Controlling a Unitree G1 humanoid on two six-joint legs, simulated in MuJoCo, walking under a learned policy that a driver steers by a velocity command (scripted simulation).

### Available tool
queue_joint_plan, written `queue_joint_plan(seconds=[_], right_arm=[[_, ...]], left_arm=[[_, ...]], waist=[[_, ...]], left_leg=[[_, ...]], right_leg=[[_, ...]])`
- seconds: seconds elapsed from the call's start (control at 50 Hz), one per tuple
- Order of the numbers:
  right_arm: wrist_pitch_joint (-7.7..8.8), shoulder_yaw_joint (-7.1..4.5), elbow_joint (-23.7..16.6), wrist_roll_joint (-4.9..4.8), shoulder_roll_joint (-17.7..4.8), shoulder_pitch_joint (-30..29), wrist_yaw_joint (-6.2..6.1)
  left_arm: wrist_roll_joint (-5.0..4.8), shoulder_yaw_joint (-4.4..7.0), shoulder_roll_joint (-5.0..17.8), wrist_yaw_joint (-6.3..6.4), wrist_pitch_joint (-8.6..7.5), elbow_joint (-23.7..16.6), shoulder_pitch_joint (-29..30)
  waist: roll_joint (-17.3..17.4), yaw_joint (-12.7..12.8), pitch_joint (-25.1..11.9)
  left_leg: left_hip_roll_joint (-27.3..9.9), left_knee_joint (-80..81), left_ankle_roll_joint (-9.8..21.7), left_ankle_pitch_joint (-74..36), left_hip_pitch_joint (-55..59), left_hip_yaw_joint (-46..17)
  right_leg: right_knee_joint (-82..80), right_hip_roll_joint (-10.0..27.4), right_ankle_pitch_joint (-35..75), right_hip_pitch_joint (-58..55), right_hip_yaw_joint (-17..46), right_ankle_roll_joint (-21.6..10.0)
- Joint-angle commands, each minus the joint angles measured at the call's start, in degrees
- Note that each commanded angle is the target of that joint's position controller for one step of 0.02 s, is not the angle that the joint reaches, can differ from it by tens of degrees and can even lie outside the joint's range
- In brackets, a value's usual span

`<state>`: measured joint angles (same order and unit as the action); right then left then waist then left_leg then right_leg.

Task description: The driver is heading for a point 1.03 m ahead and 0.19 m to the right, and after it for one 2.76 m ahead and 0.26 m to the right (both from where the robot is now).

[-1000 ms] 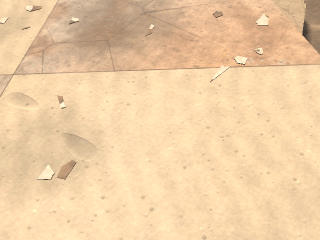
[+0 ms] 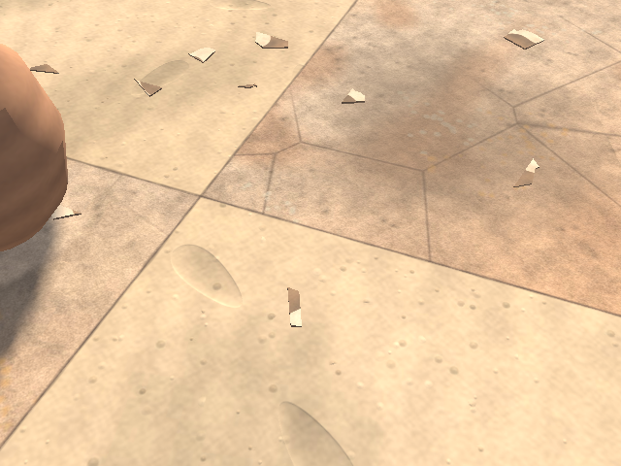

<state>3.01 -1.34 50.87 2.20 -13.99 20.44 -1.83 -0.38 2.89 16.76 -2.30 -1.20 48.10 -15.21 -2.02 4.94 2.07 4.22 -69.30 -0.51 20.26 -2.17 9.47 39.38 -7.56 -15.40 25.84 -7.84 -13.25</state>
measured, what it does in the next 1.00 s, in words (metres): walks ahead, turning right: left foot, then right foot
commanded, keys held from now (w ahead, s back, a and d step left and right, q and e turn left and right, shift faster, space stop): w+e+shift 0.36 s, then w+shift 0.40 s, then w+q+shift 0.24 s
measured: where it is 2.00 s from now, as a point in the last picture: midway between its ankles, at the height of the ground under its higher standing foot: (467, 106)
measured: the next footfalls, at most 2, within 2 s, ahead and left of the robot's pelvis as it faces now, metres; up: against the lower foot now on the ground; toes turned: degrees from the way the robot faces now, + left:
left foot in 0.36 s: +0.56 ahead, +0.15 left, +0.00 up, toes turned -24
right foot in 0.78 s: +0.81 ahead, -0.24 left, +0.00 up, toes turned -33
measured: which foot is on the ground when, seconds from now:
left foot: up 0.00-0.34, down 0.36-0.80, up 0.82-1.00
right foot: down 0.00-0.34, up 0.36-0.76, down 0.78-1.00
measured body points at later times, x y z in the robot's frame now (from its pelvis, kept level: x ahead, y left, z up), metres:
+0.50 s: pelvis +0.45 +0.04 +0.03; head +0.48 +0.03 +0.48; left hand +0.67 +0.28 -0.07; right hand +0.43 -0.27 -0.07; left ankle +0.52 +0.16 -0.70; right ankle +0.31 -0.01 -0.59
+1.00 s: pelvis +0.85 -0.19 +0.04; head +0.86 -0.20 +0.49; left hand +1.01 +0.04 -0.09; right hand +0.80 -0.46 -0.09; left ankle +0.94 -0.07 -0.61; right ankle +0.77 -0.22 -0.70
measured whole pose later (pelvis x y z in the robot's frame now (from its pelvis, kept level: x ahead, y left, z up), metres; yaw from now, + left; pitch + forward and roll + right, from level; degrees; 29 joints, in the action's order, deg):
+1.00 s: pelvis +0.85 -0.19 +0.04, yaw -26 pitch +0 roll -2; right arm 1.7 -1.8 47.7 0.9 -15.8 16.5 2.2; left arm 1.4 2.3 16.5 -0.7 -5.7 49.6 -21.0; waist 2.3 0.0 0.7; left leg -6.2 -69.9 4.0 11.3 -36.5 -1.9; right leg 21.2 -4.4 -16.3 5.1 -8.6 -4.8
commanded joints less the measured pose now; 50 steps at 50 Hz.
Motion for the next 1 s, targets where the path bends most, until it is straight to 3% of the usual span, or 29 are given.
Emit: queue_joint_plan(seconds=[0.02, 0.04, 0.06, 0.1, 0.14, 0.2, 0.26, 0.3, 0.32, 0.34, 0.36, 0.38, 0.4, 0.42, 0.44, 0.5, 0.58, 0.68, 0.72, 0.76, 0.78, 0.8, 0.82, 0.84, 0.86, 0.88, 0.92, 0.98, 1.0], right_arm=[[4.93, 1.88, -16.1, 0.82, -2.2, -9.0, 2.30], [5.35, 1.15, -14.9, 1.14, -6.0, -10.1, 2.60], [4.65, 1.18, -14.9, 2.24, -6.6, -11.5, 2.44], [1.87, 1.81, -15.6, 2.84, -6.8, -13.2, 2.38], [1.03, 2.47, -18.0, 1.96, -6.4, -19.3, 2.78], [1.00, 3.73, -21.1, -0.35, -3.1, -27.1, 3.20], [1.44, 3.28, -21.9, -0.95, -4.2, -28.3, 2.81], [2.02, 1.96, -20.9, -0.68, -7.1, -24.1, 2.08], [2.39, 0.56, -19.1, -0.87, -10.1, -17.1, 1.44], [2.77, -0.89, -16.3, -0.71, -12.8, -5.3, 0.65], [2.94, -2.98, -13.9, 0.67, -17.5, 9.2, -0.59], [2.64, -3.84, -13.5, 3.14, -21.7, 7.5, -0.30], [2.09, -4.26, -13.7, 1.84, -18.5, 1.1, 0.34], [1.84, -3.03, -14.4, 1.20, -11.7, -3.6, 0.83], [1.74, -2.42, -13.2, 1.14, -8.7, -4.4, 1.29], [2.99, -1.27, -7.4, 0.56, -5.1, 0.5, 1.88], [4.58, -1.76, -4.9, -0.68, -7.8, 1.7, 2.58], [4.60, -2.06, -2.1, -1.36, -11.4, 5.7, 2.85], [4.21, -2.36, -0.5, -1.29, -14.0, 8.1, 2.53], [2.93, -2.72, 0.4, -1.07, -16.8, 8.4, 1.46], [2.35, -2.39, 0.2, -1.64, -16.2, 7.3, 1.16], [2.22, -1.04, -1.7, -0.93, -9.6, 9.2, 1.67], [2.58, -0.22, -4.6, -3.16, -5.1, 13.9, 2.21], [2.49, -1.68, -5.6, -2.78, -11.1, 5.1, 1.67], [2.62, -1.42, -6.3, -2.93, -9.6, 1.9, 1.96], [2.22, -0.99, -5.4, -2.65, -7.9, 1.8, 2.34], [-0.01, -0.68, -3.4, -1.37, -5.2, 5.6, 3.56], [-2.22, -1.18, -4.2, -0.96, -4.2, -0.7, 4.53], [-2.22, -0.82, -6.5, -1.03, -3.2, -4.2, 4.84]], left_arm=[[1.33, 2.94, 9.0, 1.62, 0.71, 1.6, -11.4], [2.04, 2.56, 6.4, 1.88, 0.28, 1.1, -9.1], [1.88, 2.32, 6.5, 2.01, -0.45, 1.0, -7.2], [1.22, 1.95, 6.8, 2.51, -2.59, 0.6, -6.6], [1.01, 2.48, 8.2, 2.29, -3.89, 0.1, -7.1], [-0.02, 3.36, 8.5, 1.51, -4.10, 0.5, -10.0], [0.02, 4.35, 10.1, 1.12, -3.67, 0.4, -11.8], [0.30, 4.78, 11.2, 1.55, -3.62, -0.2, -10.9], [0.68, 5.15, 13.0, 1.45, -3.74, -0.6, -9.4], [0.72, 5.40, 14.1, 1.22, -4.09, -1.6, -5.5], [0.74, 3.95, 8.7, 1.34, -4.89, -3.8, -2.5], [-1.66, 1.36, -0.5, 1.34, -4.97, -7.2, -7.7], [-0.42, 0.77, 3.1, 1.68, -4.12, -6.9, -7.4], [1.03, 1.23, 5.6, 1.46, -3.36, -6.1, -2.9], [1.98, 1.12, 5.5, 0.67, -3.07, -6.5, -0.2], [3.22, -0.18, 1.8, -1.14, -1.72, -9.2, 3.6], [3.43, -1.44, 2.6, -1.97, -1.10, -14.2, 11.4], [2.64, -3.16, 2.4, -3.55, -1.85, -17.2, 20.7], [3.09, -2.90, 3.7, -2.51, -2.00, -16.5, 19.5], [3.65, -1.39, 6.8, -0.87, -2.02, -12.2, 5.5], [4.05, -0.12, 9.1, 0.18, -2.16, -8.7, -5.8], [4.88, 1.42, 14.0, 1.49, -2.26, -6.7, -12.0], [4.52, 2.34, 17.3, 1.94, -2.12, -8.2, -10.2], [3.32, 2.35, 13.8, 2.02, -2.08, -7.6, -8.2], [3.14, 1.51, 10.4, 2.10, -2.77, -6.4, -5.2], [3.25, 1.10, 7.6, 1.84, -3.55, -5.5, -3.2], [2.54, 0.34, 4.8, 2.02, -4.68, -4.4, -1.4], [1.01, -0.15, 2.0, 1.58, -6.34, -1.9, -2.2], [1.05, -0.03, 2.9, 1.46, -6.83, -1.7, -2.9]], waist=[[-3.1, -2.0, -6.6], [6.6, -4.3, -0.8], [9.5, -6.5, 2.6], [10.2, -8.3, 6.5], [8.2, -6.3, 7.5], [2.8, -0.7, 5.3], [-0.8, 1.9, 1.4], [-1.7, -0.2, -2.6], [-1.4, -4.1, -7.7], [-1.0, -11.6, -13.5], [4.3, -17.4, -21.5], [22.5, -10.8, -26.2], [22.1, -8.5, -21.6], [12.9, -8.8, -13.4], [6.8, -8.3, -8.8], [7.7, -6.2, -3.7], [6.5, -4.5, 1.9], [4.7, -5.8, 6.2], [6.9, -4.3, 3.1], [10.5, 3.2, -6.5], [9.3, 9.0, -11.5], [0.0, 7.3, -18.6], [-11.6, 1.5, -27.6], [-1.9, 3.6, -20.5], [-0.3, 1.0, -9.7], [2.4, -1.5, -4.3], [-1.1, -6.0, -1.9], [0.4, -6.7, 3.4], [-1.8, -6.7, 4.4]], left_leg=[[-1.3, -27.6, 1.2, 4.2, -49.2, -18.6], [-4.2, -20.8, 1.3, 0.1, -46.7, -18.0], [-5.9, -15.6, 0.3, -0.2, -44.0, -17.3], [-9.5, -4.5, -2.4, -1.3, -37.7, -15.8], [-10.8, 9.2, -4.3, -8.3, -30.9, -12.1], [-9.1, 27.9, -3.9, -22.4, -23.7, -9.5], [-5.9, 36.7, -2.5, -25.3, -21.5, -9.2], [-3.5, 41.4, -1.5, -20.8, -15.0, -10.2], [-2.4, 41.4, -0.6, -15.7, -7.3, -10.3], [-4.8, 40.1, 0.4, -12.5, 6.0, -11.5], [-16.1, 39.1, 2.0, 6.5, 20.3, -21.7], [-31.7, 51.3, 6.7, 22.5, 29.1, -53.4], [-30.3, 55.8, 9.4, 31.3, 23.5, -62.0], [-26.5, 55.1, 8.8, 27.3, 15.5, -50.3], [-23.2, 54.7, 8.3, 15.7, 8.6, -40.8], [-18.5, 56.3, 7.3, -1.0, -0.1, -28.1], [-18.9, 62.7, 8.5, -10.3, -4.0, -19.3], [-16.7, 71.3, 7.3, -29.8, -8.0, -6.4], [-17.3, 63.4, 6.9, -58.2, 0.4, -3.6], [-18.5, 42.0, 5.9, -77.1, 2.8, -2.1], [-16.6, 25.2, 5.3, -69.8, -5.3, -2.6], [-11.3, 3.2, 5.6, -26.1, -19.1, -4.4], [-3.4, -15.2, 5.1, 6.6, -35.8, -11.5], [-6.0, -16.5, 6.3, 0.5, -41.7, -15.2], [-8.1, -12.5, 6.2, -4.4, -42.7, -14.2], [-10.2, -8.6, 5.8, -5.9, -40.0, -14.0], [-12.1, -5.0, 4.7, -6.9, -33.7, -14.4], [-12.8, -2.2, 4.4, -10.5, -38.9, -13.2], [-13.0, 1.3, 4.4, -13.8, -39.9, -12.2]], right_leg=[[-24.4, 20.1, -11.8, -35.8, 54.6, -15.3], [-29.1, 19.5, -18.5, -26.4, 52.9, -12.3], [-30.1, 17.4, -16.1, -18.6, 49.2, -10.2], [-31.7, 13.0, -10.8, -5.9, 41.5, -8.4], [-33.6, 9.0, -1.0, 1.6, 34.2, -7.3], [-31.0, 5.4, 12.7, -1.5, 28.7, -2.7], [-25.9, 6.9, 24.8, -12.7, 29.8, -0.3], [-17.9, 7.6, 35.4, -18.5, 30.9, 2.2], [-9.0, 7.3, 41.4, -19.8, 30.3, 3.5], [4.3, 5.4, 39.0, -14.3, 29.1, 4.8], [23.1, 2.7, 22.2, -5.0, 24.8, 4.9], [38.0, -2.2, -14.5, 12.3, 18.2, 6.8], [42.5, 3.1, -8.7, 19.5, 16.2, 5.7], [40.8, 6.4, -2.8, 20.3, 14.4, 5.9], [37.6, 7.9, 0.0, 18.5, 13.7, 6.5], [32.5, 9.8, -0.7, 16.5, 15.4, 7.5], [22.5, 9.8, 5.2, 21.3, 15.4, 8.6], [0.9, 8.0, 15.8, 4.8, 3.9, 6.4], [-1.9, 4.9, 11.4, 0.0, 0.9, 4.6], [-2.8, 1.3, 4.3, -15.8, 1.0, 2.5], [-6.9, 3.9, 5.3, -31.0, 4.8, 1.2], [-6.7, 18.2, -10.7, -45.4, 20.7, 1.4], [-16.8, 32.6, -21.6, -54.6, 51.8, -1.9], [-21.0, 29.5, -18.6, -47.8, 48.3, -0.3], [-22.1, 27.6, -10.2, -37.7, 38.2, 0.2], [-24.3, 25.3, -2.7, -28.9, 31.5, 1.3], [-28.3, 22.3, 0.5, -19.2, 22.0, 3.5], [-32.9, 18.4, 9.3, -17.5, 10.7, 7.0], [-33.7, 18.8, 15.4, -16.5, 7.5, 7.5]])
